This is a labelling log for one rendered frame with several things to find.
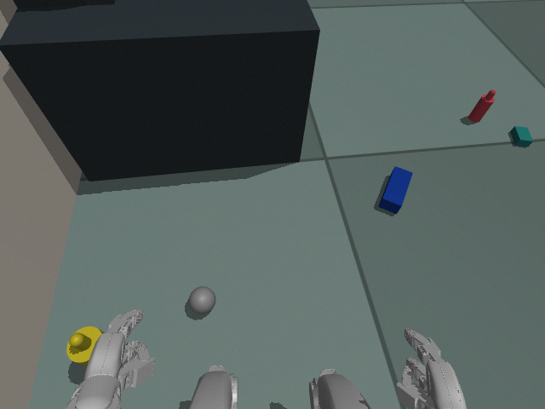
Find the right robot hand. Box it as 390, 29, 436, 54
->
397, 328, 467, 409

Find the left robot arm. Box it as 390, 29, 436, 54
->
65, 375, 122, 409

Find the left robot hand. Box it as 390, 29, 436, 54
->
84, 308, 155, 394

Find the sofa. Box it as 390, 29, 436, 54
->
0, 0, 320, 181

